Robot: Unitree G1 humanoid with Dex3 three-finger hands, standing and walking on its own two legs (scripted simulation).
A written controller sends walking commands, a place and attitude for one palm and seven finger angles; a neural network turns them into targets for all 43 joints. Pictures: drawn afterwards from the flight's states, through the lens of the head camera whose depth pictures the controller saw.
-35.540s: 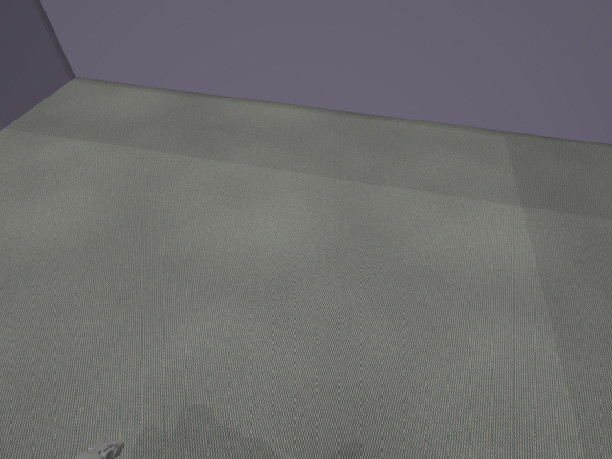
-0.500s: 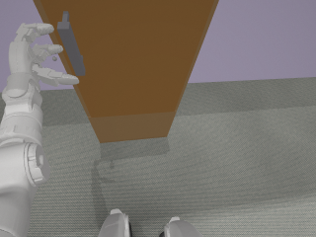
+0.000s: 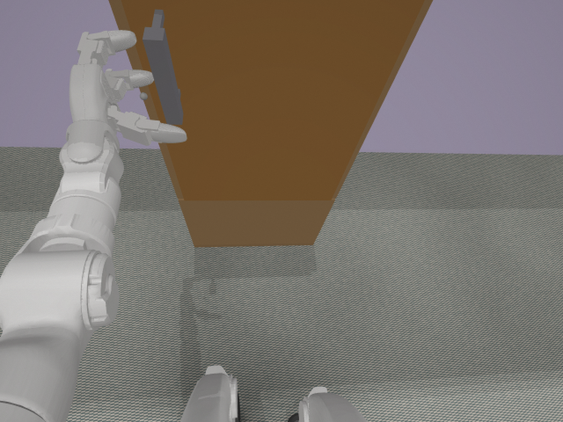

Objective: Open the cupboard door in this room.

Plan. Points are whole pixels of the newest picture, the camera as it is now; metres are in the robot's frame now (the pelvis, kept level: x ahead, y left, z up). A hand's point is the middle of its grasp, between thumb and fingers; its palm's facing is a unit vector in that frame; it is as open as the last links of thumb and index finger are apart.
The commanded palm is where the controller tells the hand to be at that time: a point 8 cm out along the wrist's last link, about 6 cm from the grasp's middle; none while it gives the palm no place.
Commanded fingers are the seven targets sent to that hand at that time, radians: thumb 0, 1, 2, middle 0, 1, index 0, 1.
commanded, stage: slide the fingers in behind the handle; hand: left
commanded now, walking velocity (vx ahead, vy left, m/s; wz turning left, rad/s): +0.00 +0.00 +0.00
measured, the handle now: (167, 71) +0.58 +0.15 +0.10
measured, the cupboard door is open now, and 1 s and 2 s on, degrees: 0 0 0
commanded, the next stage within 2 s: move the hooked fingers beside the handle in 0.38 s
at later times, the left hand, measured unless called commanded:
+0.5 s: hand (149, 100) +0.52 +0.16 +0.10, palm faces +0.10 -0.99 -0.02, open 15.4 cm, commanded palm +0.51 +0.16 +0.10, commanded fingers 0.00 -0.50 0.30 -0.30 -1.20 -0.30 -1.20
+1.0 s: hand (138, 94) +0.53 +0.18 +0.10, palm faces +0.08 -1.00 -0.01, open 14.6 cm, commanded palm +0.51 +0.19 +0.10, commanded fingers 0.00 -0.50 0.30 -0.30 -1.20 -0.30 -1.20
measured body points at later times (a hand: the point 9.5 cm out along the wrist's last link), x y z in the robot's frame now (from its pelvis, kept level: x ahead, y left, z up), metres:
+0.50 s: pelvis -0.01 +0.01 +0.00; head +0.11 +0.03 +0.43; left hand +0.51 +0.22 +0.10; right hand -0.03 -0.26 -0.11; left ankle +0.05 +0.09 -0.67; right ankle -0.04 -0.11 -0.67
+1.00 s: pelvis -0.01 +0.01 +0.00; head +0.12 +0.03 +0.43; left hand +0.52 +0.23 +0.10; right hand -0.03 -0.26 -0.11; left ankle +0.05 +0.09 -0.67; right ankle -0.04 -0.11 -0.67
